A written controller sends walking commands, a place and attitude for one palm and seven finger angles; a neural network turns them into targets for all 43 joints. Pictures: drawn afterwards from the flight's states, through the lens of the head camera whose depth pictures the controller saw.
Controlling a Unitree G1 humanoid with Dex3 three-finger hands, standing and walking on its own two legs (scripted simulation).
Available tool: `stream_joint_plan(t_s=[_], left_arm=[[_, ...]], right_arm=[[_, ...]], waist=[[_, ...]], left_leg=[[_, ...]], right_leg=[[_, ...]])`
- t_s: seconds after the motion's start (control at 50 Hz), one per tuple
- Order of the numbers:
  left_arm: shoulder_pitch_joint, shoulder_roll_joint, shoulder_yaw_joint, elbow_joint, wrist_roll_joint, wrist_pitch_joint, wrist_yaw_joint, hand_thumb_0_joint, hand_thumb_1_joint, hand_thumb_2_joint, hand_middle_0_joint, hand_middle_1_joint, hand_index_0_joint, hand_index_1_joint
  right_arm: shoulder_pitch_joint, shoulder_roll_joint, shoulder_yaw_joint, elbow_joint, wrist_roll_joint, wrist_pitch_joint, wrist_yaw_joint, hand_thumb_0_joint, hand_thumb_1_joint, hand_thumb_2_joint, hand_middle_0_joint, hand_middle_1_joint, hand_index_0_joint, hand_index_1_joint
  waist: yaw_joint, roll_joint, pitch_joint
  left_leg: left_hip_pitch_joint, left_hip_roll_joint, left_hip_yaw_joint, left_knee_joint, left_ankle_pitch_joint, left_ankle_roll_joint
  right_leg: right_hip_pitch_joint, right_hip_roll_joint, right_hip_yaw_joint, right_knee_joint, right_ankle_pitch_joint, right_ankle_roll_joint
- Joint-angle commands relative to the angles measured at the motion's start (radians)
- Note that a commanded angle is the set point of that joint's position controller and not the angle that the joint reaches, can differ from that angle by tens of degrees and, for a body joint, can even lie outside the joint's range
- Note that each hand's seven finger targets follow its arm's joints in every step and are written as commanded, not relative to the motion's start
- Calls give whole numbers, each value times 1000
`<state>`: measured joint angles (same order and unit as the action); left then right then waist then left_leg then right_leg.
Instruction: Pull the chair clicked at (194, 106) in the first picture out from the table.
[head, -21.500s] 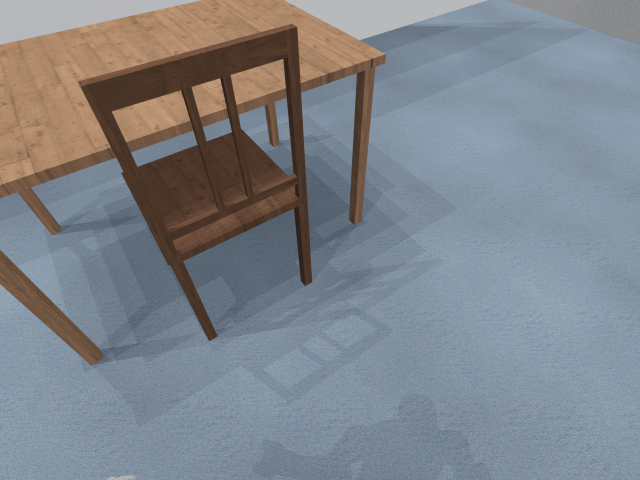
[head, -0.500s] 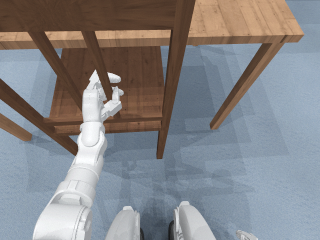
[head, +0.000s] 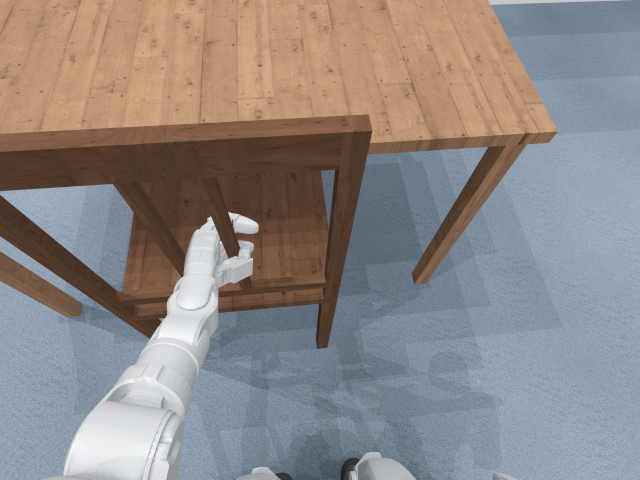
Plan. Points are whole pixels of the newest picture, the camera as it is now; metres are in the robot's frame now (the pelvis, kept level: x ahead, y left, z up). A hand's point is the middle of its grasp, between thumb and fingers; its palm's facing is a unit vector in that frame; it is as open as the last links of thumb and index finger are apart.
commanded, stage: step backward, pulling the chair out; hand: left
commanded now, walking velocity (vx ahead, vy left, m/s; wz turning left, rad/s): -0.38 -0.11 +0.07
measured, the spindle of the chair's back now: (170, 247) +0.43 +0.19 -0.05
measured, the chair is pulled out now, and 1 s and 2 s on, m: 0.03 0.17 0.24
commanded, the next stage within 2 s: none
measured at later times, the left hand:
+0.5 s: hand (251, 293) +0.36 +0.08 -0.05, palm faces -0.12 -0.98 -0.14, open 5.0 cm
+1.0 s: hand (246, 364) +0.26 +0.08 -0.05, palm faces -0.08 -0.98 -0.18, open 5.1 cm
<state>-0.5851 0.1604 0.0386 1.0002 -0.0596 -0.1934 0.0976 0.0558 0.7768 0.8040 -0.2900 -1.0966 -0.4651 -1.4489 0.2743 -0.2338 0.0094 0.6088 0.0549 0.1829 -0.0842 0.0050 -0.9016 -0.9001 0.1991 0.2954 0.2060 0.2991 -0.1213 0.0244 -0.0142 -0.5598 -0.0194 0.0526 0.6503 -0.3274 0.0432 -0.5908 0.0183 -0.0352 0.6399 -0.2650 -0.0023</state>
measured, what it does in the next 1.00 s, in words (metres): shifts its weight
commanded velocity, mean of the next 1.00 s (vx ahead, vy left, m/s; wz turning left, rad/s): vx -0.38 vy -0.02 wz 0.10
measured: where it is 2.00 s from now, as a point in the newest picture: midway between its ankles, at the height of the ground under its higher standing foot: outside the picture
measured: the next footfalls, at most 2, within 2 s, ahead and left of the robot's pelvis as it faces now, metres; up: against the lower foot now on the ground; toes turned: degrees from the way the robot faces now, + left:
left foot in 1.58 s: -0.15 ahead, +0.15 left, +0.00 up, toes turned +3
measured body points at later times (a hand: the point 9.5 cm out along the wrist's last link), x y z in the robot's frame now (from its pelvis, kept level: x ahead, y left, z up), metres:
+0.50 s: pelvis -0.04 +0.00 +0.01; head +0.08 -0.01 +0.44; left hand +0.36 +0.13 -0.04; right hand +0.02 -0.27 -0.13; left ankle -0.03 +0.08 -0.72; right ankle -0.01 -0.11 -0.72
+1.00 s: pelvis -0.10 -0.01 +0.00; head -0.02 -0.03 +0.44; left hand +0.26 +0.13 -0.04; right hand -0.03 -0.28 -0.14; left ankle -0.03 +0.08 -0.72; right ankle -0.01 -0.11 -0.72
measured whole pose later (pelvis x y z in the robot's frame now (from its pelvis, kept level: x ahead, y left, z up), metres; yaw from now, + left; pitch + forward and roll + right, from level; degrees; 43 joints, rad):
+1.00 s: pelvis -0.10 -0.01 +0.00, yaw +0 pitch +5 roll +0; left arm -0.52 0.14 -0.02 1.05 -0.06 -0.24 0.08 0.05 0.72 0.83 -0.35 -1.13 -0.50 -1.45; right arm 0.23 -0.25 0.01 0.73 0.07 -0.01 -0.12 0.01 -0.90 -0.90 0.20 0.30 0.21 0.30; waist -0.08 0.04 0.11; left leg -0.49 -0.02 0.04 0.58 -0.18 0.03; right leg -0.50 0.02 -0.05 0.54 -0.13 -0.04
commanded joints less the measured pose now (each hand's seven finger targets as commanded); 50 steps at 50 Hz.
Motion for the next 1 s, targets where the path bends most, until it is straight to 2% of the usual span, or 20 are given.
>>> stream_joint_plan(t_s=[0.0, 0.04, 0.1, 0.14, 0.18, 0.22, 0.28, 0.34, 0.38, 0.42, 0.46, 0.5, 0.54, 0.64, 0.68, 0.7, 0.84, 0.88, 0.92, 0.98], left_arm=[[-290, 121, -36, -162, 53, -50, -18, 0, 900, 900, -500, -1450, -500, -1450], [-287, 113, -43, -163, 53, -56, -27, 0, 900, 900, -500, -1450, -500, -1450], [-269, 120, -31, -180, 59, -66, -32, 0, 900, 900, -500, -1450, -500, -1450], [-258, 122, -25, -203, 60, -73, -39, 0, 900, 900, -500, -1450, -500, -1450], [-234, 140, -10, -213, 63, -74, -39, 0, 900, 900, -500, -1450, -500, -1450], [-241, 143, -16, -225, 60, -76, -38, 0, 900, 900, -500, -1450, -500, -1450], [-222, 188, 4, -210, 58, -77, -32, 0, 900, 900, -500, -1450, -500, -1450], [-231, 190, -9, -207, 54, -72, -25, 0, 900, 900, -500, -1450, -500, -1450], [-230, 201, -8, -205, 54, -64, -19, 0, 900, 900, -500, -1450, -500, -1450], [-236, 173, -32, -229, 50, -63, -20, 0, 900, 900, -500, -1450, -500, -1450], [-237, 163, -36, -250, 48, -67, -21, 0, 900, 900, -500, -1450, -500, -1450], [-232, 161, -38, -262, 47, -64, -20, 0, 900, 900, -500, -1450, -500, -1450], [-244, 155, -46, -269, 43, -64, -20, 0, 900, 900, -500, -1450, -500, -1450], [-271, 170, -48, -243, 34, -66, -11, 0, 900, 900, -500, -1450, -500, -1450], [-284, 203, -28, -226, 33, -71, -4, 0, 900, 900, -500, -1450, -500, -1450], [-287, 187, -42, -213, 32, -73, -3, 0, 900, 900, -500, -1450, -500, -1450], [-318, 198, -42, -180, 33, -102, 8, 0, 900, 900, -500, -1450, -500, -1450], [-310, 227, -22, -162, 35, -108, 15, 0, 900, 900, -500, -1450, -500, -1450], [-308, 205, -42, -157, 37, -114, 16, 0, 900, 900, -500, -1450, -500, -1450], [-300, 224, -28, -142, 38, -117, 22, 0, 900, 900, -500, -1450, -500, -1450]], right_arm=[[108, -136, -64, -13, -8, -42, -18, 0, -900, -900, 200, 300, 200, 300], [104, -137, -67, -10, -9, -54, -17, 0, -900, -900, 200, 300, 200, 300], [122, -134, -72, 2, -22, -67, -16, 0, -900, -900, 200, 300, 200, 300], [122, -129, -74, 4, -31, -72, -8, 0, -900, -900, 200, 300, 200, 300], [116, -134, -77, 4, -28, -75, -5, 0, -900, -900, 200, 300, 200, 300], [101, -136, -74, 1, -17, -80, -8, 0, -900, -900, 200, 300, 200, 300], [88, -151, -75, 1, -6, -87, -23, 0, -900, -900, 200, 300, 200, 300], [70, -151, -69, -1, 4, -97, -31, 0, -900, -900, 200, 300, 200, 300], [63, -161, -68, -1, 6, -99, -37, 0, -900, -900, 200, 300, 200, 300], [57, -156, -61, 1, 4, -101, -40, 0, -900, -900, 200, 300, 200, 300], [47, -154, -58, 2, -1, -103, -39, 0, -900, -900, 200, 300, 200, 300], [34, -148, -57, -1, -6, -99, -36, 0, -900, -900, 200, 300, 200, 300], [15, -144, -55, -11, -5, -102, -33, 0, -900, -900, 200, 300, 200, 300], [-6, -147, -54, -11, 8, -124, -45, 0, -900, -900, 200, 300, 200, 300], [-6, -156, -58, -2, 11, -136, -52, 0, -900, -900, 200, 300, 200, 300], [-3, -150, -55, 4, 14, -144, -51, 0, -900, -900, 200, 300, 200, 300], [-4, -147, -49, 30, 16, -206, -53, 0, -900, -900, 200, 300, 200, 300], [8, -157, -53, 38, 17, -221, -54, 0, -900, -900, 200, 300, 200, 300], [14, -152, -48, 42, 18, -236, -50, 0, -900, -900, 200, 300, 200, 300], [14, -166, -47, 49, 19, -252, -52, 0, -900, -900, 200, 300, 200, 300]], waist=[[28, 148, -478], [30, 149, -452], [28, 152, -463], [30, 160, -479], [35, 131, -498], [31, 65, -497], [35, 28, -497], [31, -3, -491], [32, 9, -498], [31, 43, -509], [37, 89, -518], [44, 134, -510], [48, 116, -480], [50, 67, -414], [50, 41, -392], [48, 44, -389], [58, 6, -335], [56, -32, -326], [58, -35, -321], [62, -46, -306]], left_leg=[[460, 174, -146, -35, 893, -32], [487, 189, -161, -56, 922, -35], [595, 198, -167, -46, 1137, -58], [644, 199, -159, -32, 1197, -75], [614, 192, -142, -21, 1130, -74], [518, 186, -124, -32, 958, -63], [375, 153, -96, -33, 672, -64], [285, 113, -80, -45, 426, -65], [278, 107, -84, -67, 436, -61], [336, 125, -104, -95, 588, -53], [423, 154, -142, -105, 738, -41], [473, 178, -158, -115, 783, -25], [436, 183, -160, -132, 683, -20], [315, 156, -146, -144, 415, -22], [294, 143, -146, -147, 330, -20], [298, 138, -148, -146, 298, -20], [279, 101, -135, -132, 96, -16], [290, 76, -123, -106, 55, -23], [293, 68, -116, -101, 24, -29], [290, 71, -124, -119, 30, -27]], right_leg=[[190, -82, 82, -34, 423, -5], [168, -68, 75, -45, 339, -8], [137, -56, 68, -50, 359, -10], [137, -55, 62, -69, 357, -13], [199, -63, 69, -92, 440, -21], [277, -93, 95, -99, 578, -28], [387, -155, 135, -106, 793, -51], [450, -198, 159, -118, 840, -60], [466, -196, 151, -110, 844, -44], [427, -170, 121, -97, 784, -27], [342, -128, 100, -87, 629, -14], [283, -99, 95, -79, 465, -4], [275, -89, 93, -79, 369, -5], [306, -113, 108, -112, 335, -16], [300, -121, 115, -133, 274, -17], [289, -124, 118, -140, 244, -18], [238, -154, 159, -222, -6, -20], [226, -179, 187, -267, -36, -29], [224, -196, 191, -282, -63, -34], [221, -189, 182, -285, -85, -30]])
